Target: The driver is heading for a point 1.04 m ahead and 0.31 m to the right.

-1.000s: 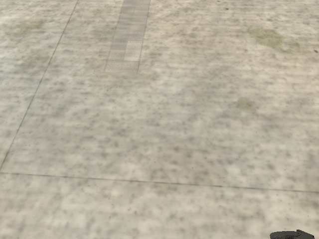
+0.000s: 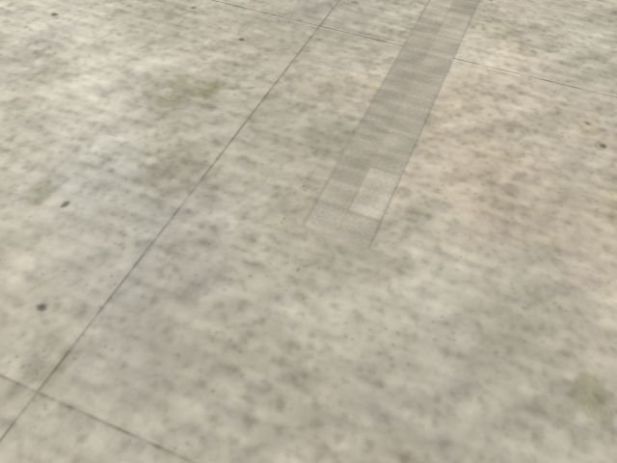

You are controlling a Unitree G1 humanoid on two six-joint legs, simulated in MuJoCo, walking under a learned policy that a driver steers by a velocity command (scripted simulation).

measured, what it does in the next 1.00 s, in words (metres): steps on the spot, turning right: right foot, then left foot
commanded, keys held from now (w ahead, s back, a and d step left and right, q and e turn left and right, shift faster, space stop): e+shift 0.54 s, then shift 0.34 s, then q+shift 0.10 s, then w+q+shift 0.02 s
